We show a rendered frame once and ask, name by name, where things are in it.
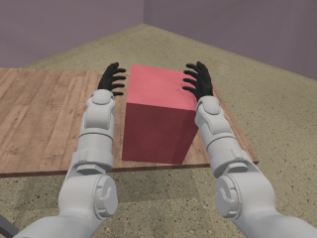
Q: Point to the robot right forearm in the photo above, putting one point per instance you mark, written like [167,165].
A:
[225,153]

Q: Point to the left robot upper arm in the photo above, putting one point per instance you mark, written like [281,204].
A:
[84,203]

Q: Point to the table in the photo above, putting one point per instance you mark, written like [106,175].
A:
[40,117]

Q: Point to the robot left hand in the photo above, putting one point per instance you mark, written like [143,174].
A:
[107,79]

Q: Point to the right robot upper arm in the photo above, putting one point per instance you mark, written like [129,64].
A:
[248,200]

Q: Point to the robot right hand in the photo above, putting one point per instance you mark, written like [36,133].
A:
[203,85]

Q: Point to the robot left forearm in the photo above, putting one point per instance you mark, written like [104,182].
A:
[93,155]

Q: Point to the carton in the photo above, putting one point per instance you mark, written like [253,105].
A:
[160,116]

